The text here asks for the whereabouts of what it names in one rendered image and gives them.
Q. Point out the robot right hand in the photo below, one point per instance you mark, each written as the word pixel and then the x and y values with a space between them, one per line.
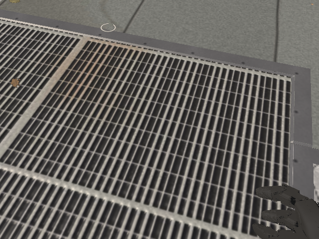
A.
pixel 303 221

